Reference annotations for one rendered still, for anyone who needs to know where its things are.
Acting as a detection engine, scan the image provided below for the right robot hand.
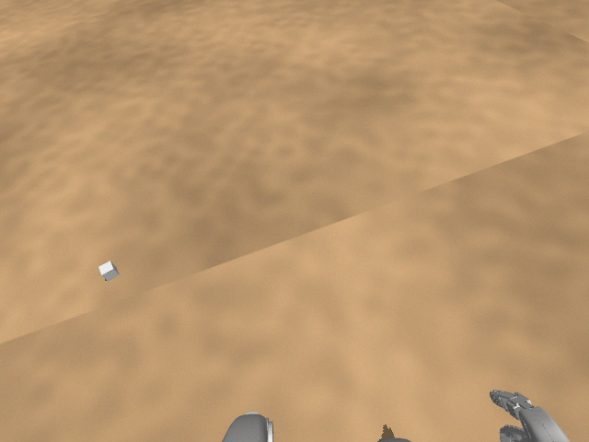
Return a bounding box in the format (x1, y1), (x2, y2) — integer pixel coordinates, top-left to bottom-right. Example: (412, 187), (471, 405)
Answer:
(490, 390), (571, 442)

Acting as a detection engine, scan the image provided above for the cube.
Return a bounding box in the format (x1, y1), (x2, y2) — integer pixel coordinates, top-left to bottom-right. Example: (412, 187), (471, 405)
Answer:
(99, 261), (119, 281)

